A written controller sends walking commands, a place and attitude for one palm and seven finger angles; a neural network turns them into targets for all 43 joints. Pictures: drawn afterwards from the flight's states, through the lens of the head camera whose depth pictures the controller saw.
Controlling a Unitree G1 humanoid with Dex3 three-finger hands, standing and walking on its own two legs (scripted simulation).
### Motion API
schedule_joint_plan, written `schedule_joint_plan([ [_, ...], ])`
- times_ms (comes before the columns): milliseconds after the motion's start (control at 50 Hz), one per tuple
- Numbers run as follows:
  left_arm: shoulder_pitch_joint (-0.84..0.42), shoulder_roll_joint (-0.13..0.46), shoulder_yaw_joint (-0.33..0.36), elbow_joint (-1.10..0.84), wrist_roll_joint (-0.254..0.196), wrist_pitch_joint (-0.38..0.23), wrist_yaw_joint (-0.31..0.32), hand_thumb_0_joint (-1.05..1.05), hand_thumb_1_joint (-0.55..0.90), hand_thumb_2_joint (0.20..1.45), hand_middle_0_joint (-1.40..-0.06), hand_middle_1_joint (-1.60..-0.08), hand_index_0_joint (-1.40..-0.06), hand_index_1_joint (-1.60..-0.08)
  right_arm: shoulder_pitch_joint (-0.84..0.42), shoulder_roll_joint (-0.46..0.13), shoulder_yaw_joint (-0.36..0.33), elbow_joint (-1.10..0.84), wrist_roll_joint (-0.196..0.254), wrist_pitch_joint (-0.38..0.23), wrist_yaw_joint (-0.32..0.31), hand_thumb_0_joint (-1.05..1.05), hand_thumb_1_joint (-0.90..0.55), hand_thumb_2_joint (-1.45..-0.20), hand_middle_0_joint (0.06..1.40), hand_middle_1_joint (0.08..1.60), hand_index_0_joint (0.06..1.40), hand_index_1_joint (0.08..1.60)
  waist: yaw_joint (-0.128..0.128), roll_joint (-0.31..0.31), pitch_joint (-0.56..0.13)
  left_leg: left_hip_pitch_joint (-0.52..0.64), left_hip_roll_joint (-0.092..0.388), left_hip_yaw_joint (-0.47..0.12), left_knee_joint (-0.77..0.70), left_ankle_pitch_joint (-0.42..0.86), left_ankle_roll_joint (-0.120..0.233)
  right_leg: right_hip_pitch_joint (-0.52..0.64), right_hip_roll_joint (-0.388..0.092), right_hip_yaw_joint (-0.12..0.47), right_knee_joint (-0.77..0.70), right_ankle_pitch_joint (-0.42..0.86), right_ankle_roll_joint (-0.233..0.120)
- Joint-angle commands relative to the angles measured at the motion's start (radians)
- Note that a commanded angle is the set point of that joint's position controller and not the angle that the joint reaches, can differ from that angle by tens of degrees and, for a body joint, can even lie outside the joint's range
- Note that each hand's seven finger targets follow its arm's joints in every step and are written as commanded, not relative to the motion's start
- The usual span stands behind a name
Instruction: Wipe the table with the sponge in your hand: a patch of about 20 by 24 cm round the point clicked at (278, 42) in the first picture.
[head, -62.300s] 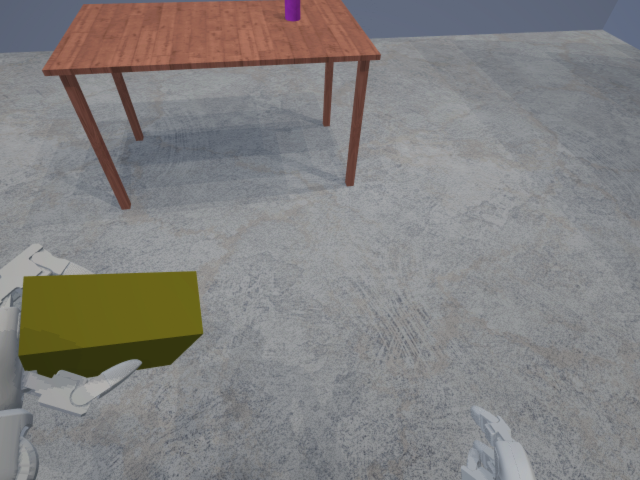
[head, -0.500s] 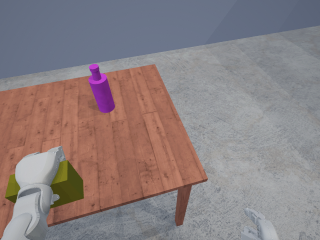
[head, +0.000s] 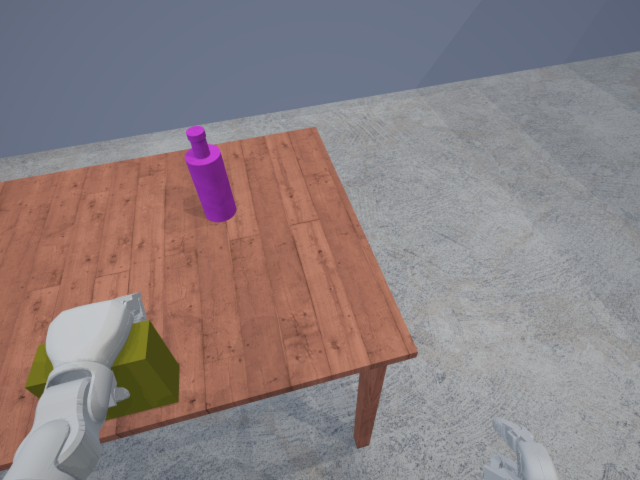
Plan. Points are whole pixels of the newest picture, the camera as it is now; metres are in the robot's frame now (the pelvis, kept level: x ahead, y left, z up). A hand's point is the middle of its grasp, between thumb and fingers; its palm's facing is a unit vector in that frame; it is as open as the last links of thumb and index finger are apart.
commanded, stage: lift the sponge slowly off the table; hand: left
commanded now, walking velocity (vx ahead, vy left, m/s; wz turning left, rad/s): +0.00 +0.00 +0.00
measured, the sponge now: (119, 382) +0.24 +0.32 -0.05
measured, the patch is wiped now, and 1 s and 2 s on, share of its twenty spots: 1.00 1.00 1.00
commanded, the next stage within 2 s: bring the sponge back beside the body in 1.54 s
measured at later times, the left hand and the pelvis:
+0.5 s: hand (99, 349) +0.24 +0.30 +0.04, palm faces -0.09 -0.06 -0.99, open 10.1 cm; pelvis -0.01 -0.01 +0.01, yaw +0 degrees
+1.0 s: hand (88, 328) +0.26 +0.31 +0.07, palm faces -0.09 -0.06 -0.99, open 10.1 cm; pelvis +0.00 -0.01 +0.01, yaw +0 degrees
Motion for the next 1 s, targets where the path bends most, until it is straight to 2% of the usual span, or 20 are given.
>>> schedule_joint_plan([
  [0,-0.238,0.249,0.138,-0.207,-0.002,-0.016,0.040,0.000,0.100,1.300,-1.200,-1.600,-1.200,-1.600,-0.132,-0.126,-0.041,-0.145,0.000,-0.054,-0.009,0.000,-0.900,-0.900,0.200,0.300,0.200,0.300,-0.001,-0.019,-0.220,0.250,-0.021,-0.014,-0.099,0.246,0.039,-0.019,0.032,-0.010,-0.100,0.300,-0.058],
  [40,-0.255,0.249,0.139,-0.199,0.002,-0.012,0.044,0.000,0.100,1.300,-1.200,-1.600,-1.200,-1.600,-0.138,-0.125,-0.039,-0.140,0.000,-0.054,-0.012,0.000,-0.900,-0.900,0.200,0.300,0.200,0.300,-0.002,-0.027,-0.216,0.249,-0.021,-0.013,-0.103,0.242,0.037,-0.021,0.030,-0.011,-0.103,0.294,-0.056],
  [120,-0.316,0.263,0.134,-0.222,0.014,-0.009,0.046,0.000,0.100,1.300,-1.200,-1.600,-1.200,-1.600,-0.143,-0.121,-0.040,-0.135,0.001,-0.058,-0.016,0.000,-0.900,-0.900,0.200,0.300,0.200,0.300,-0.003,0.034,-0.217,0.277,-0.016,-0.013,-0.116,0.234,0.036,-0.026,0.031,-0.010,-0.109,0.256,-0.061],
  [180,-0.257,0.280,0.160,-0.246,0.013,-0.003,0.040,0.000,0.100,1.300,-1.200,-1.600,-1.200,-1.600,-0.155,-0.120,-0.040,-0.140,-0.002,-0.062,-0.013,0.000,-0.900,-0.900,0.200,0.300,0.200,0.300,0.021,0.041,-0.256,0.297,-0.020,-0.015,-0.117,0.291,0.034,0.023,0.031,-0.003,-0.112,0.316,-0.066],
  [220,-0.256,0.249,0.127,-0.246,0.006,0.005,0.030,0.000,0.100,1.300,-1.200,-1.600,-1.200,-1.600,-0.161,-0.115,-0.037,-0.143,0.001,-0.061,-0.013,0.000,-0.900,-0.900,0.200,0.300,0.200,0.300,0.010,0.023,-0.229,0.292,-0.020,-0.009,-0.119,0.281,0.035,0.018,0.029,-0.006,-0.118,0.315,-0.061],
  [260,-0.251,0.264,0.139,-0.222,-0.001,0.018,0.021,0.000,0.100,1.300,-1.200,-1.600,-1.200,-1.600,-0.165,-0.119,-0.032,-0.142,0.003,-0.057,-0.012,0.000,-0.900,-0.900,0.200,0.300,0.200,0.300,0.010,-0.002,-0.202,0.274,-0.022,-0.007,-0.131,0.266,0.035,0.026,0.028,-0.006,-0.128,0.314,-0.060],
  [280,-0.241,0.301,0.180,-0.216,-0.004,0.025,0.016,0.000,0.100,1.300,-1.200,-1.600,-1.200,-1.600,-0.173,-0.124,-0.032,-0.139,0.006,-0.053,-0.013,0.000,-0.900,-0.900,0.200,0.300,0.200,0.300,0.022,-0.003,-0.193,0.270,-0.021,-0.013,-0.142,0.259,0.033,0.037,0.029,0.000,-0.136,0.299,-0.062],
  [300,-0.257,0.259,0.134,-0.232,-0.003,0.028,0.006,0.000,0.100,1.300,-1.200,-1.600,-1.200,-1.600,-0.182,-0.119,-0.026,-0.145,0.007,-0.053,-0.012,0.000,-0.900,-0.900,0.200,0.300,0.200,0.300,0.019,-0.003,-0.191,0.279,-0.028,-0.010,-0.144,0.258,0.035,0.036,0.028,-0.004,-0.141,0.305,-0.060],
  [360,-0.236,0.255,0.124,-0.235,-0.014,0.036,-0.013,0.000,0.100,1.300,-1.200,-1.600,-1.200,-1.600,-0.187,-0.118,-0.024,-0.153,0.009,-0.055,-0.012,0.000,-0.900,-0.900,0.200,0.300,0.200,0.300,0.018,-0.001,-0.168,0.276,-0.025,-0.006,-0.158,0.246,0.035,0.043,0.024,-0.004,-0.152,0.291,-0.058],
  [500,-0.304,0.294,0.145,-0.277,-0.016,-0.007,-0.048,0.000,0.100,1.300,-1.200,-1.600,-1.200,-1.600,-0.191,-0.117,-0.019,-0.150,0.005,-0.064,-0.021,0.000,-0.900,-0.900,0.200,0.300,0.200,0.300,0.016,-0.001,-0.168,0.314,-0.034,-0.011,-0.171,0.235,0.041,0.058,0.024,0.006,-0.185,0.281,-0.057],
  [560,-0.363,0.307,0.148,-0.245,-0.012,-0.022,-0.051,0.000,0.100,1.300,-1.200,-1.600,-1.200,-1.600,-0.185,-0.119,-0.021,-0.136,0.005,-0.066,-0.030,0.000,-0.900,-0.900,0.200,0.300,0.200,0.300,0.002,-0.009,-0.140,0.310,-0.032,0.003,-0.172,0.221,0.042,0.039,0.022,0.012,-0.196,0.273,-0.054],
  [640,-0.380,0.346,0.188,-0.229,-0.011,-0.033,-0.054,0.000,0.100,1.300,-1.200,-1.600,-1.200,-1.600,-0.187,-0.122,-0.021,-0.126,0.004,-0.068,-0.036,0.000,-0.900,-0.900,0.200,0.300,0.200,0.300,0.018,0.005,-0.175,0.325,-0.040,0.003,-0.175,0.239,0.040,0.072,0.019,0.019,-0.208,0.297,-0.057],
  [660,-0.380,0.347,0.186,-0.213,-0.015,-0.031,-0.057,0.000,0.100,1.300,-1.200,-1.600,-1.200,-1.600,-0.182,-0.124,-0.023,-0.123,0.005,-0.066,-0.038,0.000,-0.900,-0.900,0.200,0.300,0.200,0.300,0.010,-0.011,-0.170,0.318,-0.038,0.011,-0.175,0.238,0.041,0.075,0.016,0.022,-0.209,0.306,-0.053],
  [680,-0.378,0.381,0.221,-0.214,-0.021,-0.032,-0.059,0.000,0.100,1.300,-1.200,-1.600,-1.200,-1.600,-0.186,-0.127,-0.021,-0.124,0.006,-0.065,-0.037,0.000,-0.900,-0.900,0.200,0.300,0.200,0.300,0.019,0.010,-0.184,0.318,-0.038,0.006,-0.183,0.240,0.038,0.093,0.019,0.030,-0.210,0.305,-0.057],
  [720,-0.357,0.344,0.187,-0.217,-0.027,-0.031,-0.067,0.000,0.100,1.300,-1.200,-1.600,-1.200,-1.600,-0.186,-0.123,-0.022,-0.130,0.007,-0.066,-0.036,0.000,-0.900,-0.900,0.200,0.300,0.200,0.300,0.016,0.019,-0.189,0.325,-0.039,0.013,-0.180,0.257,0.040,0.100,0.015,0.023,-0.207,0.329,-0.054],
  [760,-0.341,0.350,0.190,-0.188,-0.033,-0.019,-0.080,0.000,0.100,1.300,-1.200,-1.600,-1.200,-1.600,-0.186,-0.129,-0.020,-0.128,0.009,-0.062,-0.032,0.000,-0.900,-0.900,0.200,0.300,0.200,0.300,0.016,-0.002,-0.173,0.309,-0.039,0.014,-0.182,0.265,0.039,0.107,0.013,0.022,-0.211,0.354,-0.052],
  [780,-0.329,0.382,0.226,-0.191,-0.039,-0.018,-0.086,0.000,0.100,1.300,-1.200,-1.600,-1.200,-1.600,-0.189,-0.133,-0.021,-0.127,0.010,-0.060,-0.030,0.000,-0.900,-0.900,0.200,0.300,0.200,0.300,0.024,-0.002,-0.177,0.309,-0.039,0.007,-0.189,0.265,0.037,0.119,0.017,0.028,-0.213,0.348,-0.055],
  [800,-0.344,0.341,0.182,-0.203,-0.041,-0.016,-0.096,0.000,0.100,1.300,-1.200,-1.600,-1.200,-1.600,-0.194,-0.128,-0.014,-0.137,0.011,-0.060,-0.029,0.000,-0.900,-0.900,0.200,0.300,0.200,0.300,0.022,-0.008,-0.171,0.311,-0.045,0.006,-0.192,0.264,0.039,0.118,0.015,0.019,-0.216,0.351,-0.053],
  [860,-0.296,0.345,0.187,-0.231,-0.052,-0.021,-0.110,0.000,0.100,1.300,-1.200,-1.600,-1.200,-1.600,-0.191,-0.131,-0.020,-0.144,0.010,-0.063,-0.025,0.000,-0.900,-0.900,0.200,0.300,0.200,0.300,0.021,-0.007,-0.181,0.324,-0.038,0.010,-0.189,0.292,0.042,0.129,0.012,0.016,-0.211,0.385,-0.051],
  [980,-0.335,0.374,0.218,-0.316,-0.058,-0.043,-0.115,0.000,0.100,1.300,-1.200,-1.600,-1.200,-1.600,-0.203,-0.127,-0.019,-0.155,0.008,-0.069,-0.027,0.000,-0.900,-0.900,0.200,0.300,0.200,0.300,0.023,0.003,-0.162,0.343,-0.033,-0.003,-0.208,0.291,0.042,0.124,0.016,0.019,-0.226,0.352,-0.054],
])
